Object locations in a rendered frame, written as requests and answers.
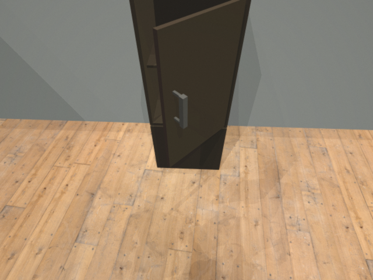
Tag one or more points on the handle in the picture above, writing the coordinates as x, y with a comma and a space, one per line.
183, 109

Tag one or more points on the cupboard door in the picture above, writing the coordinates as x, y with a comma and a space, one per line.
195, 56

